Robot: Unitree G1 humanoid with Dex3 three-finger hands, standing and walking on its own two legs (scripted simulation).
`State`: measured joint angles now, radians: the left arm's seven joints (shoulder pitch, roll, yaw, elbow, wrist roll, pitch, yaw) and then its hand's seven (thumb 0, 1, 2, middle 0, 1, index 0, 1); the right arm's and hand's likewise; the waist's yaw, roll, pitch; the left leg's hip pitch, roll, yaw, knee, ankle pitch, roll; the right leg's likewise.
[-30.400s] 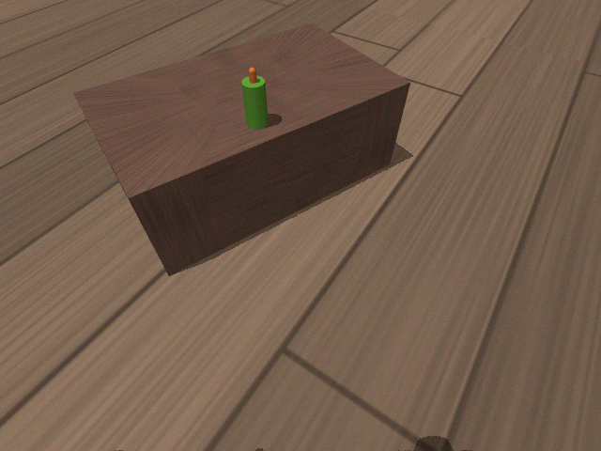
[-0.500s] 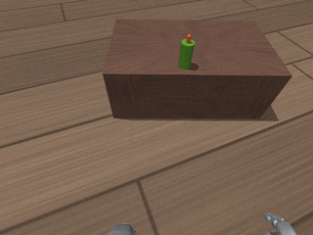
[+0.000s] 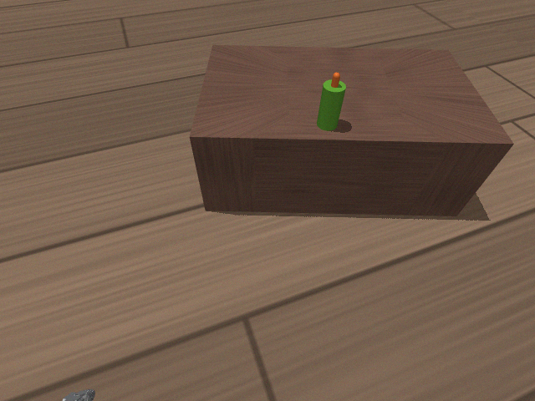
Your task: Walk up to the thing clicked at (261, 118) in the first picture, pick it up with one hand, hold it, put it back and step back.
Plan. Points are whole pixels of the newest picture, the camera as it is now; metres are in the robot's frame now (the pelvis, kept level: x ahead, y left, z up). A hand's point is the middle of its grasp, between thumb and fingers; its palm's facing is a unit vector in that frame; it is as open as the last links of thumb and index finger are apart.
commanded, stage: step back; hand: right
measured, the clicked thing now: (331, 100) +1.08 -0.21 -0.21
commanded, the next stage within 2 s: stand in 0.34 s
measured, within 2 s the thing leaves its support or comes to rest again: neither
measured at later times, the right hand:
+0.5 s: hand out of the picture +0.11 -0.25 -0.14, palm faces -0.02 +0.95 -0.32, open 7.4 cm
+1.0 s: hand out of the picture +0.05 -0.26 -0.14, palm faces -0.02 +0.95 -0.32, open 7.4 cm
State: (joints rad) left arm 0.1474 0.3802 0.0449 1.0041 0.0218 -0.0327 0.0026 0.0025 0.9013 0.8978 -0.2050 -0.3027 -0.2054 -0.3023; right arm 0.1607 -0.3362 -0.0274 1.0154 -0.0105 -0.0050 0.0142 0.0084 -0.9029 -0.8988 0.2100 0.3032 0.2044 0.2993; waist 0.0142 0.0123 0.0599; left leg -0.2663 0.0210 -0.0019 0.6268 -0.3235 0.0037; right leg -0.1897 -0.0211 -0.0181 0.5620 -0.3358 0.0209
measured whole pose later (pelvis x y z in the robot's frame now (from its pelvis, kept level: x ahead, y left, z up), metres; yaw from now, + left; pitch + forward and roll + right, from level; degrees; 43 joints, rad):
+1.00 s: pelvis -0.01 -0.01 +0.02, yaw +0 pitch -2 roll +0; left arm 0.10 0.35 0.00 1.14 0.01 -0.02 -0.01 0.00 0.90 0.90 -0.21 -0.30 -0.21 -0.30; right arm 0.11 -0.35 0.00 1.16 -0.01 -0.01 0.02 0.01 -0.91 -0.90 0.21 0.30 0.20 0.30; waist 0.00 0.00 0.05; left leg -0.13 0.02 0.00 0.32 -0.14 -0.02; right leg -0.09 -0.02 -0.02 0.31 -0.19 0.01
